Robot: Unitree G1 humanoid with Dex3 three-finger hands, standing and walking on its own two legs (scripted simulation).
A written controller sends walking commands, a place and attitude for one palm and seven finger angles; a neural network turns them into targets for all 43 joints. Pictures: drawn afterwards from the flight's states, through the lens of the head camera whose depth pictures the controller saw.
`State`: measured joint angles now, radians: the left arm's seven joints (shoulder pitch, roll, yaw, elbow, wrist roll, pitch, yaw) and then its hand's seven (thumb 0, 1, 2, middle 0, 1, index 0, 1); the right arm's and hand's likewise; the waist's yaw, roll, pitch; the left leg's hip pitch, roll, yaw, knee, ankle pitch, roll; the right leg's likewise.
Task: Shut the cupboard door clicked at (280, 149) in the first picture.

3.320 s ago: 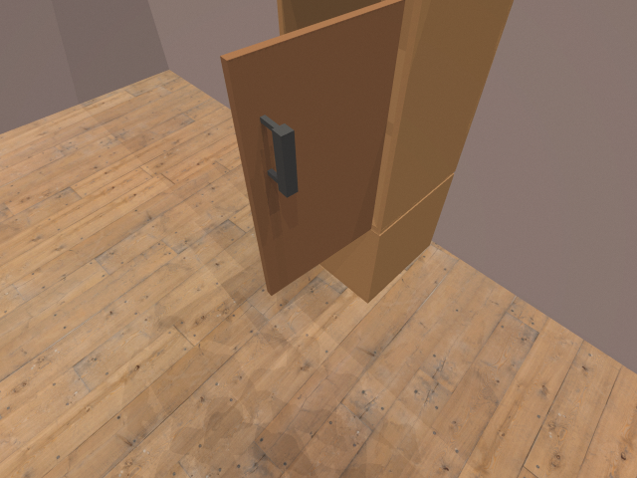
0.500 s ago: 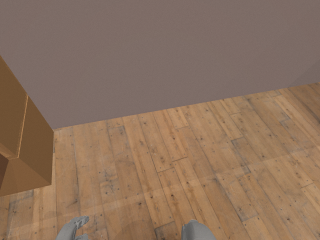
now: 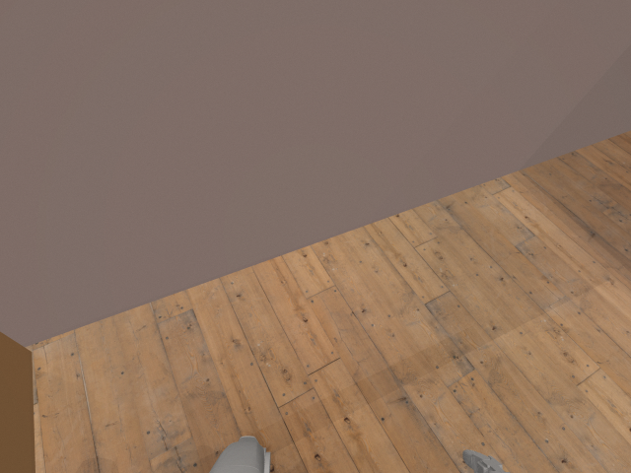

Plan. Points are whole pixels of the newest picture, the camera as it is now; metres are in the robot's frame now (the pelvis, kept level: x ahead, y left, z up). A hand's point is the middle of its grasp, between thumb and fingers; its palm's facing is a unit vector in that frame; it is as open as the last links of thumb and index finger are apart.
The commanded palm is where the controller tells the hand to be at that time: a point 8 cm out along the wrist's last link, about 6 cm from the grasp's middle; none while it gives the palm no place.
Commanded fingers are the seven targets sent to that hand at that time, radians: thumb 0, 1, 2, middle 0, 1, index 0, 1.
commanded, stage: walk to a spot facing it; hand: left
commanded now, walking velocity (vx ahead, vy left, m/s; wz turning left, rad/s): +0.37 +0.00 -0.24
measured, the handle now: out of the picture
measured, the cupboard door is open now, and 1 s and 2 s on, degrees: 85 85 85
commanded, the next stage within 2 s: turn to face it in 0.52 s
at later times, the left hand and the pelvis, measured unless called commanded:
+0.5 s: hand (247, 312) +0.38 +0.15 -0.16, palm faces -0.25 -0.95 -0.21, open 7.4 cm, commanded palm none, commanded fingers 0.00 0.90 0.90 -0.20 -0.30 -0.20 -0.30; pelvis +0.22 -0.02 -0.01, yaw -12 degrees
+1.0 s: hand (275, 272) +0.49 +0.12 -0.19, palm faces -0.09 -0.98 -0.18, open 7.3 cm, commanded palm none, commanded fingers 0.00 0.90 0.90 -0.20 -0.30 -0.20 -0.30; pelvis +0.40 -0.06 -0.01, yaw -7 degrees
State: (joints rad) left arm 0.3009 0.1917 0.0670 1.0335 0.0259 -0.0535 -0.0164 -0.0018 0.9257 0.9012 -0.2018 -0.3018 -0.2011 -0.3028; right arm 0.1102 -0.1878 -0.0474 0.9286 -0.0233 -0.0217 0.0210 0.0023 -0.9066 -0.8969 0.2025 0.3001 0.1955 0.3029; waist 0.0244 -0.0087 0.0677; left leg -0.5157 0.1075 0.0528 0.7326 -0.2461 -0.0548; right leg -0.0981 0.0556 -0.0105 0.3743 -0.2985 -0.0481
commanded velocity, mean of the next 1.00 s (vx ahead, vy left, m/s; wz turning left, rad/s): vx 0.19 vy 0.00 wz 0.00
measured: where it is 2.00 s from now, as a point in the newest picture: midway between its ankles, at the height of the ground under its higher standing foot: (369, 381)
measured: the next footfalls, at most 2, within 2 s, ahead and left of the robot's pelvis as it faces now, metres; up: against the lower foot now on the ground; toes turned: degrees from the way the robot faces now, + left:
left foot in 0.08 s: +0.17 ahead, +0.14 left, +0.00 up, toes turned +4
right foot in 0.52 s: +0.33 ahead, -0.16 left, +0.00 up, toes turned -20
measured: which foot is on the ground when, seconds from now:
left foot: up 0.00-0.06, down 0.08-0.52, up 0.54-0.86, down 0.88-1.00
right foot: down 0.00-0.08, up 0.10-0.50, down 0.52-0.88, up 0.90-1.00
